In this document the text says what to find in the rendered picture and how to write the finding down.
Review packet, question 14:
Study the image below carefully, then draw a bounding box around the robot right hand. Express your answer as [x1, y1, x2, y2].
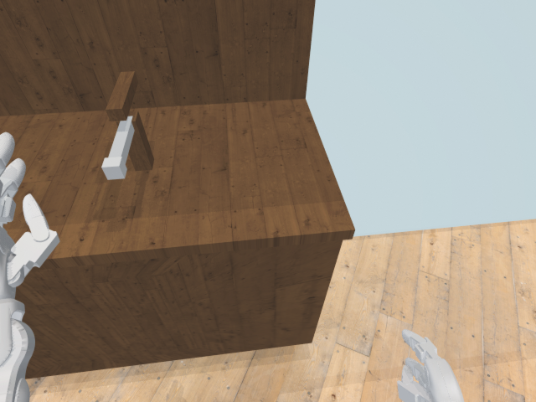
[397, 329, 464, 402]

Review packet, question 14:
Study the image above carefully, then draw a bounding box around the left robot forearm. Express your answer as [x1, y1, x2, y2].
[0, 298, 35, 402]

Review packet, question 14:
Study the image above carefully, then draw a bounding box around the counter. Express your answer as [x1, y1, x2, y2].
[0, 0, 355, 379]

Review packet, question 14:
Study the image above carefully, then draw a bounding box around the robot left hand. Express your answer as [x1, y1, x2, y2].
[0, 132, 60, 300]

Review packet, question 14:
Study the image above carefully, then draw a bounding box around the tap lever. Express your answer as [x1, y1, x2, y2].
[101, 116, 135, 180]

